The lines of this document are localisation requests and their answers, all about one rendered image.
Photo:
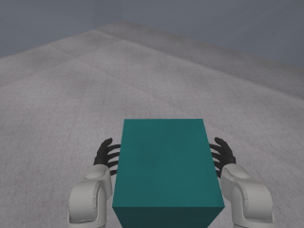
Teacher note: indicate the right robot forearm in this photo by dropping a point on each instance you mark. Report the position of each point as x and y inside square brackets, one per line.
[251, 201]

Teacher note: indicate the carton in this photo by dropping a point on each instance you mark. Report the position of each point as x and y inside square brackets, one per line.
[166, 176]

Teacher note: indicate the left robot forearm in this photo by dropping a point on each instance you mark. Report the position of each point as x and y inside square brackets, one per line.
[86, 203]

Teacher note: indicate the robot right hand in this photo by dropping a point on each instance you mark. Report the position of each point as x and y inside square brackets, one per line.
[225, 155]

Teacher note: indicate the robot left hand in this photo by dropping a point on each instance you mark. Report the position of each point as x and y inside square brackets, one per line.
[103, 158]

